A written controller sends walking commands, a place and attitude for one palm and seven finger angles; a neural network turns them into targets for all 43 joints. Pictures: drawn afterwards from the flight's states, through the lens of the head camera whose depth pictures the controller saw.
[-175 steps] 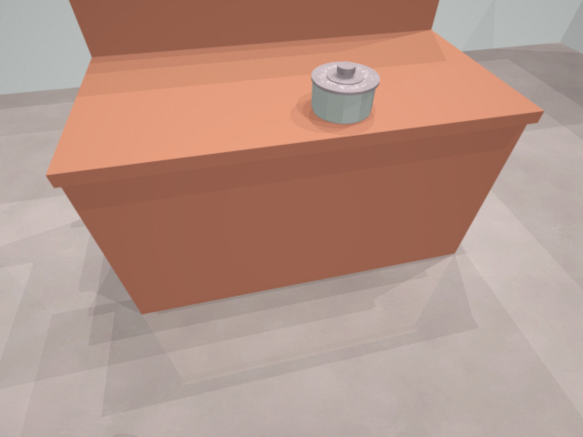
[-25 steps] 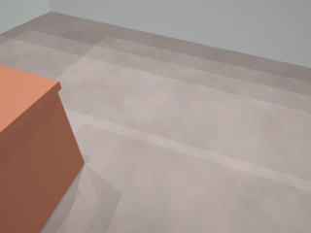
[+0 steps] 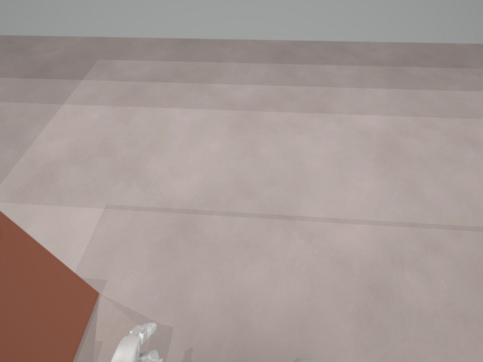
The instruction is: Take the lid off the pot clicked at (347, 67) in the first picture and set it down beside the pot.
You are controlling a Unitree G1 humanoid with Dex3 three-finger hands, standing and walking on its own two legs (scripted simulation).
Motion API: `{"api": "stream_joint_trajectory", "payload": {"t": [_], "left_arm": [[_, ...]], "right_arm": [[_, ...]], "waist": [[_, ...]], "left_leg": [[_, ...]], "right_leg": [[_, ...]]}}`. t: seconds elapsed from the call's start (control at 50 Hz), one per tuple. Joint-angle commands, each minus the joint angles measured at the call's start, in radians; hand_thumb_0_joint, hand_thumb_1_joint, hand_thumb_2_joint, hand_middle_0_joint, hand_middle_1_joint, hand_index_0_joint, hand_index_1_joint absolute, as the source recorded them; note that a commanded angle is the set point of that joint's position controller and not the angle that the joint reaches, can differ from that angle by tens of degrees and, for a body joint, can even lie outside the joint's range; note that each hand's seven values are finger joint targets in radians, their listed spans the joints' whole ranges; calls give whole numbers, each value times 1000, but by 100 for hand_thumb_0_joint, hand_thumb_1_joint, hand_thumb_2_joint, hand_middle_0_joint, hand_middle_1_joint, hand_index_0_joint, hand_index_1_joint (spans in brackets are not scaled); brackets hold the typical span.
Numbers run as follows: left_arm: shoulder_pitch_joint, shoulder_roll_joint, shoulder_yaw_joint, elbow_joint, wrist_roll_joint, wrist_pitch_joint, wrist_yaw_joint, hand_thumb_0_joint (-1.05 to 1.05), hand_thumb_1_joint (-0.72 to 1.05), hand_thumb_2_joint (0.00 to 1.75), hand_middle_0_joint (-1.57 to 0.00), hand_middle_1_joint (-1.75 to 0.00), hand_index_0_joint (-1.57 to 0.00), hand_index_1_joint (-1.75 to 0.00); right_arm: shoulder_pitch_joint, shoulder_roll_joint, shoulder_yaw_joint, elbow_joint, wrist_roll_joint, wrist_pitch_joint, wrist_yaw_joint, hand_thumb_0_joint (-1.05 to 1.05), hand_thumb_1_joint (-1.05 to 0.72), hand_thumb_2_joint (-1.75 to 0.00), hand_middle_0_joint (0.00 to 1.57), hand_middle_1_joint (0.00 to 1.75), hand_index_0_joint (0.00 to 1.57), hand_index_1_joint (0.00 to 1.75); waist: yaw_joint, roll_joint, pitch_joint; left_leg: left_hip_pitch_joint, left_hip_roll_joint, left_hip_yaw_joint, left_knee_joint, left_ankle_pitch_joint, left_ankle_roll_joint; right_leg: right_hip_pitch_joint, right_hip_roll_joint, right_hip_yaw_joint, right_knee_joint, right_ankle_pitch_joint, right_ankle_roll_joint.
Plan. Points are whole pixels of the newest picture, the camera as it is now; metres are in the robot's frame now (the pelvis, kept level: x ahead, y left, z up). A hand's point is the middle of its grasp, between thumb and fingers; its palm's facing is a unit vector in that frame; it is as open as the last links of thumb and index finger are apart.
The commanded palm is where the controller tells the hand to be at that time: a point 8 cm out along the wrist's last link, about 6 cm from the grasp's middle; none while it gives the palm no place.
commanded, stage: turn to face it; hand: left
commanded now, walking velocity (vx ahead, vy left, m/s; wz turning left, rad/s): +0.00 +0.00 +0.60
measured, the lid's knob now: out of the picture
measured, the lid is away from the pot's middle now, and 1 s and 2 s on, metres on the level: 0.00 0.00 0.00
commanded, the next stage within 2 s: none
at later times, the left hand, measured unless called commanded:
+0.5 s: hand out of the picture +0.00 +0.26 -0.15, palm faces +0.35 -0.90 -0.28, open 7.4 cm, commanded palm none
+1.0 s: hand out of the picture -0.10 +0.15 -0.15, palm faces +0.62 -0.75 -0.23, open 7.4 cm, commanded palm none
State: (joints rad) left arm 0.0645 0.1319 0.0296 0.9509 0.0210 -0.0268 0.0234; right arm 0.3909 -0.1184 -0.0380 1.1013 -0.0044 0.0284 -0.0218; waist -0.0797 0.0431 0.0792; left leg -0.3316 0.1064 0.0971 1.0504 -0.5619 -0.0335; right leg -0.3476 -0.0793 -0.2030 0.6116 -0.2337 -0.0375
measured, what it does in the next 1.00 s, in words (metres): steps on the spot, turning left: left foot, then right foot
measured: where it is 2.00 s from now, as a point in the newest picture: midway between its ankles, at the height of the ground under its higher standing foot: outside the picture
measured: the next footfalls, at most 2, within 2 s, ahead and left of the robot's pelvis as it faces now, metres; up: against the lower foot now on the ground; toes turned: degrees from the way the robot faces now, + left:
left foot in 0.22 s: +0.05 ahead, +0.14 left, +0.00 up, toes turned +17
right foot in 0.66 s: +0.10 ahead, -0.12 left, +0.00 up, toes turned +22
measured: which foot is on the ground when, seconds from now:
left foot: up 0.00-0.20, down 0.22-0.66, up 0.68-1.00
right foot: down 0.00-0.22, up 0.24-0.64, down 0.66-1.00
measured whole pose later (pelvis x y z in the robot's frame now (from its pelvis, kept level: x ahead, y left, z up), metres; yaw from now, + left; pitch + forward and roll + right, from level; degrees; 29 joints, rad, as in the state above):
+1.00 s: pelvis -0.03 -0.03 +0.01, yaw +37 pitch -2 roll +1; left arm 0.26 0.20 0.04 0.90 0.03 0.02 0.02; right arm 0.12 -0.26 -0.09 0.90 -0.01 0.08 0.03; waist 0.03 -0.02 0.10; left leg -0.37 0.03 0.06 0.82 -0.44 -0.06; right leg -0.23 -0.18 -0.21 0.56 -0.28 0.03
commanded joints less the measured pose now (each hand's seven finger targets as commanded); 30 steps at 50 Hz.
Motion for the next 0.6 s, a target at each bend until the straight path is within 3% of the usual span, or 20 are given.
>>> {"api": "stream_joint_trajectory", "payload": {"t": [0.0, 0.06, 0.14, 0.16, 0.18, 0.2, 0.22, 0.24, 0.26, 0.28, 0.3, 0.34, 0.36, 0.42, 0.5, 0.56, 0.58], "left_arm": [[92, 179, 53, -32, 6, 16, 31, 0, 90, 90, -20, -30, -20, -30], [69, 187, 65, -49, 11, 26, 29, 0, 90, 90, -20, -30, -20, -30], [74, 198, 75, -62, 6, 40, 21, 0, 90, 90, -20, -30, -20, -30], [76, 191, 75, -67, 0, 46, 17, 0, 90, 90, -20, -30, -20, -30], [79, 158, 74, -81, -5, 54, 14, 0, 90, 90, -20, -30, -20, -30], [81, 99, 70, -118, -12, 63, 5, 0, 90, 90, -20, -30, -20, -30], [-6, 105, 63, -153, -1, 64, 2, 0, 90, 90, -20, -30, -20, -30], [2, 115, 70, -153, 1, 60, -8, 0, 90, 90, -20, -30, -20, -30], [5, 105, 80, -135, 9, 60, -10, 0, 90, 90, -20, -30, -20, -30], [36, 122, 82, -119, 7, 56, -15, 0, 90, 90, -20, -30, -20, -30], [65, 139, 82, -104, 6, 56, -17, 0, 90, 90, -20, -30, -20, -30], [98, 147, 79, -82, 0, 56, -14, 0, 90, 90, -20, -30, -20, -30], [106, 152, 78, -83, -4, 58, -11, 0, 90, 90, -20, -30, -20, -30], [94, 161, 73, -91, -10, 62, -6, 0, 90, 90, -20, -30, -20, -30], [89, 174, 69, -107, -12, 64, -2, 0, 90, 90, -20, -30, -20, -30], [157, 177, 65, -99, -18, 58, 3, 0, 90, 90, -20, -30, -20, -30], [200, 186, 66, -90, -19, 52, 3, 0, 90, 90, -20, -30, -20, -30]], "right_arm": [[30, -59, -21, -81, -3, 0, 5, 0, -90, -90, 20, 30, 20, 30], [14, -49, -25, -105, -8, 6, 16, 0, -90, -90, 20, 30, 20, 30], [10, -67, -37, -140, -14, 1, 23, 0, -90, -90, 20, 30, 20, 30], [19, -84, -42, -144, -16, -3, 25, 0, -90, -90, 20, 30, 20, 30], [51, -126, -54, -149, -19, -10, 25, 0, -90, -90, 20, 30, 20, 30], [80, -236, -80, -168, -27, -19, 19, 0, -90, -90, 20, 30, 20, 30], [87, -287, -91, -169, -35, -19, 9, 0, -90, -90, 20, 30, 20, 30], [37, -287, -90, -182, -31, -23, 6, 0, -90, -90, 20, 30, 20, 30], [-26, -262, -87, -197, -28, -30, 0, 0, -90, -90, 20, 30, 20, 30], [-89, -234, -74, -213, -24, -35, -4, 0, -90, -90, 20, 30, 20, 30], [-118, -226, -67, -224, -21, -39, -6, 0, -90, -90, 20, 30, 20, 30], [-113, -236, -67, -224, -15, -43, -8, 0, -90, -90, 20, 30, 20, 30], [-109, -244, -69, -225, -14, -41, -7, 0, -90, -90, 20, 30, 20, 30], [-104, -265, -77, -220, -16, -29, -3, 0, -90, -90, 20, 30, 20, 30], [-127, -293, -85, -226, -19, -12, 7, 0, -90, -90, 20, 30, 20, 30], [-183, -313, -91, -247, -20, -1, 11, 0, -90, -90, 20, 30, 20, 30], [-210, -315, -92, -256, -18, 2, 14, 0, -90, -90, 20, 30, 20, 30]], "waist": [[62, -173, -100], [58, -193, -72], [50, -179, -69], [42, -133, -72], [24, 33, -77], [3, 334, -56], [-28, 297, -45], [10, 167, -71], [29, 200, -75], [59, 188, -90], [67, 139, -96], [69, 91, -139], [66, 81, -144], [51, 67, -127], [44, 112, -92], [68, 134, -104], [89, 117, -118]], "left_leg": [[-101, 22, -40, 51, 52, -9], [-66, 15, -1, -88, 87, -11], [12, -21, 58, -310, 210, -6], [63, -30, 56, -412, 268, -3], [96, 23, -69, -580, 280, 21], [115, 253, -453, -761, 383, 132], [96, 352, -590, -833, 415, 230], [66, 331, -537, -834, 305, 241], [66, 241, -478, -813, 321, 198], [86, 200, -409, -776, 371, 171], [111, 169, -346, -758, 447, 158], [180, 134, -310, -734, 569, 163], [193, 134, -312, -732, 573, 172], [209, 139, -354, -741, 536, 195], [141, 129, -423, -760, 389, 201], [57, 110, -460, -723, 403, 191], [21, 90, -453, -689, 414, 176]], "right_leg": [[97, -314, 147, -292, 329, -114], [43, -310, 102, -299, 135, -92], [7, -292, 51, -209, -18, -48], [-18, -268, 30, -144, -52, -22], [-74, -211, 2, 5, -134, 17], [-258, -66, -33, 253, -346, 104], [-320, -20, 87, 468, -394, 101], [-299, -45, 166, 546, -290, 85], [-327, -34, 185, 581, -214, 93], [-329, -34, 197, 599, -148, 100], [-316, -32, 201, 596, -107, 108], [-290, -19, 203, 557, -87, 123], [-273, -15, 204, 524, -96, 126], [-236, 0, 203, 404, -141, 132], [-157, 22, 204, 256, -183, 122], [-1, 55, 190, 87, -181, 106], [78, 66, 186, -2, -125, 103]]}}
